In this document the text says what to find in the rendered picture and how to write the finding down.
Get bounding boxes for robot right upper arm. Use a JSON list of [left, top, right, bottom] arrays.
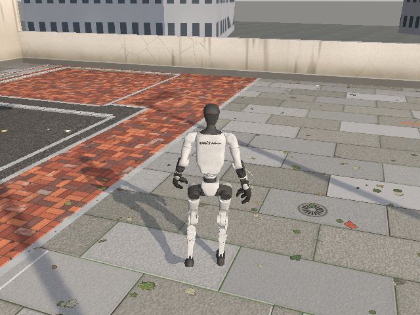
[[224, 133, 243, 170]]

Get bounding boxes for robot right hand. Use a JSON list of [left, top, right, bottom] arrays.
[[236, 187, 251, 204]]

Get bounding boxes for humanoid robot torso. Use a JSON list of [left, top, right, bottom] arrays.
[[196, 129, 226, 197]]

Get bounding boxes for right robot forearm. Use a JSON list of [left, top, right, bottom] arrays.
[[236, 160, 250, 190]]

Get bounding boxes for robot right shin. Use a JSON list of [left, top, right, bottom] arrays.
[[218, 215, 228, 257]]

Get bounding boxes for robot left hand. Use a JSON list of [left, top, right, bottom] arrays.
[[173, 177, 188, 189]]

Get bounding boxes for left robot forearm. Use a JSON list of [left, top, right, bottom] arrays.
[[173, 157, 185, 180]]

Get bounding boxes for robot left upper arm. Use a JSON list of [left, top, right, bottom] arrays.
[[178, 131, 197, 167]]

